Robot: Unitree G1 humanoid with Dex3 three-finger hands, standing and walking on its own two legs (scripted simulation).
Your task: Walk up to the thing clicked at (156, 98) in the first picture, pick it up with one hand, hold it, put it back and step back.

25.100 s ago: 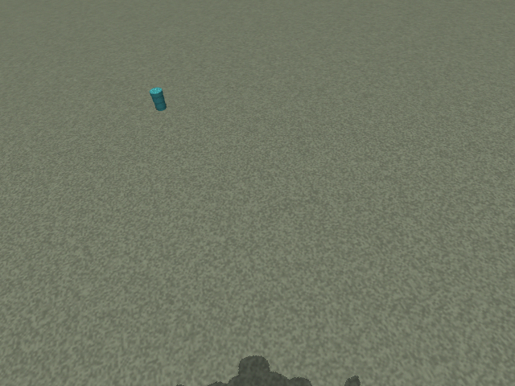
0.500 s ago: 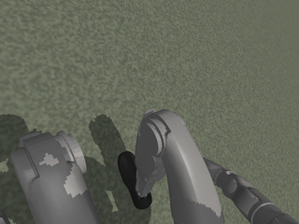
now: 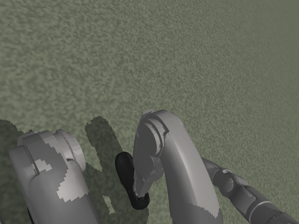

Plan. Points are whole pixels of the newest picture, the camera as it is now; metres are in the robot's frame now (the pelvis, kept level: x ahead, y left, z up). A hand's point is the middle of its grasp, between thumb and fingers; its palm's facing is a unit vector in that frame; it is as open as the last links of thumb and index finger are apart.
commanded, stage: open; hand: left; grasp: from the side
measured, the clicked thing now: out of the picture +0.39 +0.31 -0.20
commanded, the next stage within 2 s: withdraw in 0.18 s
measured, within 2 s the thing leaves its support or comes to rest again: rests again in 0.62 s
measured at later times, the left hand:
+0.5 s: hand out of the picture +0.39 +0.33 -0.16, palm faces +0.52 -0.85 +0.02, open 17.1 cm
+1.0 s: hand out of the picture +0.32 +0.41 -0.04, palm faces +0.45 -0.85 -0.28, open 17.4 cm
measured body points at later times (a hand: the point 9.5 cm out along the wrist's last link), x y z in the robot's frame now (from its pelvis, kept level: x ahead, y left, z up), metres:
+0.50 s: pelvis +0.00 +0.00 +0.00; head +0.20 +0.21 +0.34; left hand +0.36 +0.38 -0.16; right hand +0.19 -0.23 -0.02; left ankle +0.09 +0.12 -0.24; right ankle +0.15 -0.12 -0.24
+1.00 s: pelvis +0.01 -0.01 +0.05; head +0.17 +0.15 +0.44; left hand +0.29 +0.45 -0.02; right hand +0.23 -0.21 -0.02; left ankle +0.09 +0.12 -0.24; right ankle +0.15 -0.12 -0.24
